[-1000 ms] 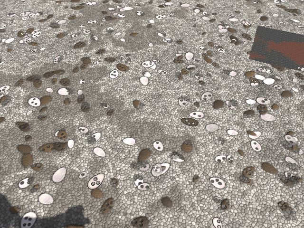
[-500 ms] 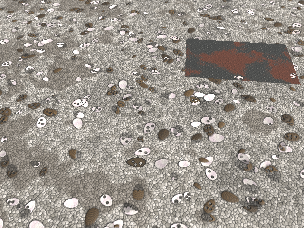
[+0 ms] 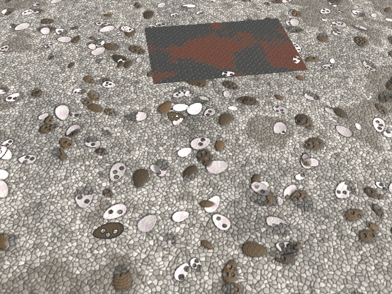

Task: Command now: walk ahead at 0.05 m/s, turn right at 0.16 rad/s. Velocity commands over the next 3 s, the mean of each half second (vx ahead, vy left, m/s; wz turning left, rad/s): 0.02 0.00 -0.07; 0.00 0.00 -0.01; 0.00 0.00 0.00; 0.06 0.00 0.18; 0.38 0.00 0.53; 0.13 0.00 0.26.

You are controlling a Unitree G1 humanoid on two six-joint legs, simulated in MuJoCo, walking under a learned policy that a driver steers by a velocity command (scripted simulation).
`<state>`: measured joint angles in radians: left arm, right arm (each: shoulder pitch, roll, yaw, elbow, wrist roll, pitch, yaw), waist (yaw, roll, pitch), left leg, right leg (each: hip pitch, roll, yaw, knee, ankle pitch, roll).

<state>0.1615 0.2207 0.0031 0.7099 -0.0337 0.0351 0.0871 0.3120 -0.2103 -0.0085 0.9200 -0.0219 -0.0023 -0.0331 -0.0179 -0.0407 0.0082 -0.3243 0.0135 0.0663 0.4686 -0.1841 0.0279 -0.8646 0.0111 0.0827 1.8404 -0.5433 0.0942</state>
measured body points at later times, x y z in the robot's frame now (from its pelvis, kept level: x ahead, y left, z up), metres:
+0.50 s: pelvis +0.08 -0.05 +0.02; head +0.09 -0.07 +0.47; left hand +0.14 +0.16 -0.12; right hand +0.04 -0.26 -0.15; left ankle +0.04 +0.10 -0.74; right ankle +0.06 -0.16 -0.65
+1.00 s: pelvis +0.20 -0.01 +0.01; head +0.24 +0.02 +0.46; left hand +0.22 +0.23 -0.16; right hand +0.23 -0.25 -0.12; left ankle +0.29 +0.09 -0.73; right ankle +0.06 -0.15 -0.68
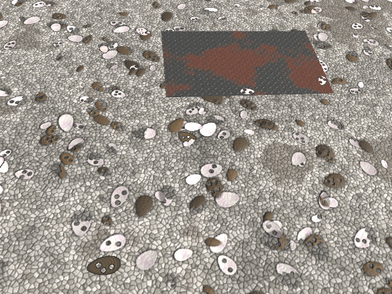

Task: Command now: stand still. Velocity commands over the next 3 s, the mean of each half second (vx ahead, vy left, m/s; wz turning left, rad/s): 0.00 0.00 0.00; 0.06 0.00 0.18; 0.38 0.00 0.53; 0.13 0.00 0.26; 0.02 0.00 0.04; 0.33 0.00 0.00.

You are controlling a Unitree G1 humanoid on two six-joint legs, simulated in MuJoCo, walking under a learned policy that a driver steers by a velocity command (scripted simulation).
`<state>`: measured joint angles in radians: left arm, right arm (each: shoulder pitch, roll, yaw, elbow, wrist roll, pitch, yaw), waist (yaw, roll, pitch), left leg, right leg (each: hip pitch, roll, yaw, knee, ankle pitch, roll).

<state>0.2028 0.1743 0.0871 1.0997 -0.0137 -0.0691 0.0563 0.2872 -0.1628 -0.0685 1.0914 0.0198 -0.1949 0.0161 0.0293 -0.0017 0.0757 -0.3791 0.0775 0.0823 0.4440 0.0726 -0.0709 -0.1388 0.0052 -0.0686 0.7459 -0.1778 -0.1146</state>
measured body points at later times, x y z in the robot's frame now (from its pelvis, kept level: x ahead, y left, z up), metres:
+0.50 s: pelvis +0.04 -0.01 -0.01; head +0.05 -0.03 +0.44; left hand +0.05 +0.22 -0.16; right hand +0.09 -0.25 -0.17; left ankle +0.09 +0.09 -0.75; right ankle +0.03 -0.12 -0.75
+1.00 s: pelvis +0.08 -0.02 -0.01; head +0.10 -0.01 +0.44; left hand +0.09 +0.26 -0.16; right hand +0.19 -0.28 -0.15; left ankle +0.08 +0.12 -0.68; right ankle +0.02 -0.12 -0.75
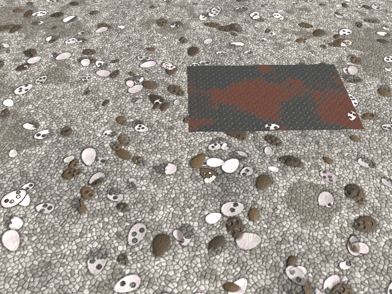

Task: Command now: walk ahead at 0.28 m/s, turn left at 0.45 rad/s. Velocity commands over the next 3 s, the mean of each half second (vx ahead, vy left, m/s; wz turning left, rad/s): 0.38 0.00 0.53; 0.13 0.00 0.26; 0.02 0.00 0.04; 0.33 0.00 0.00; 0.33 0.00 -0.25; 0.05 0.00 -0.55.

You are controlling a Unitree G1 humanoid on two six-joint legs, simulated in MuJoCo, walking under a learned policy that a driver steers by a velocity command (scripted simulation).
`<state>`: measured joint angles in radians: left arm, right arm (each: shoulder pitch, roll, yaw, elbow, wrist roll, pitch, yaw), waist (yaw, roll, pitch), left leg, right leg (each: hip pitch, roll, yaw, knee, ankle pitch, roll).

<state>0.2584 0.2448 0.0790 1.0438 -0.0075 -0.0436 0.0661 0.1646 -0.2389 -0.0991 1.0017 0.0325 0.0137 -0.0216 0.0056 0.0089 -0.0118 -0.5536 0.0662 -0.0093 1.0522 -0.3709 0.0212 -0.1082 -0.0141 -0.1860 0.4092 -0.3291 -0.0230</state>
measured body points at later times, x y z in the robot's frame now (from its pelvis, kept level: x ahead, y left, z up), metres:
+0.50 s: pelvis +0.20 +0.11 +0.01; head +0.23 +0.14 +0.46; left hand +0.34 +0.42 -0.09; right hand +0.30 -0.14 -0.11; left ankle +0.12 +0.17 -0.74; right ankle +0.42 -0.02 -0.68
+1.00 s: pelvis +0.37 +0.14 -0.01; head +0.38 +0.16 +0.44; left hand +0.37 +0.41 -0.14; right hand +0.56 -0.06 -0.13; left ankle +0.32 +0.27 -0.74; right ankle +0.47 +0.07 -0.74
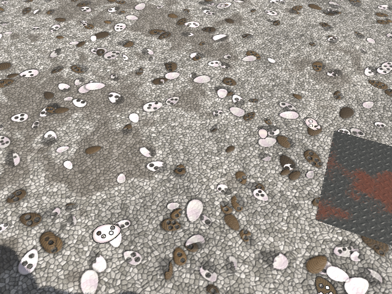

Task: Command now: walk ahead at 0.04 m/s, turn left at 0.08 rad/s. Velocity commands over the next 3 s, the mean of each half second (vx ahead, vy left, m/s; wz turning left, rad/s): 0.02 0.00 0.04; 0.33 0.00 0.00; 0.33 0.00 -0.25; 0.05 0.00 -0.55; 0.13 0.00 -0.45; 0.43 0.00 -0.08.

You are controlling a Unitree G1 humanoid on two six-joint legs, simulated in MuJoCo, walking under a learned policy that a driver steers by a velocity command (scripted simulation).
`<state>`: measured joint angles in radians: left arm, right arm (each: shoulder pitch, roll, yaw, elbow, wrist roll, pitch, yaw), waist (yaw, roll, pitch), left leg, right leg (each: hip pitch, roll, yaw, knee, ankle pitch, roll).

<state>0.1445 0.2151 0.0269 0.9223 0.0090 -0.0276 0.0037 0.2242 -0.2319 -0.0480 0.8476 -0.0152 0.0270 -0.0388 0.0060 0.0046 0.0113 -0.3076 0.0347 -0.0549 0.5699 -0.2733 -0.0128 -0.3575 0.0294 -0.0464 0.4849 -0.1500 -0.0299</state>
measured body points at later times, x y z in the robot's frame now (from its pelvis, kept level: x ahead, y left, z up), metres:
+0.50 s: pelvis +0.06 +0.01 +0.00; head +0.07 +0.01 +0.45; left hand +0.15 +0.27 -0.14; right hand +0.11 -0.24 -0.14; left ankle +0.01 +0.14 -0.73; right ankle +0.07 -0.11 -0.73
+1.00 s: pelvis +0.20 -0.01 +0.01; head +0.22 -0.02 +0.46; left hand +0.12 +0.23 -0.13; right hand +0.39 -0.25 -0.10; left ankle +0.36 +0.15 -0.68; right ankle +0.08 -0.10 -0.73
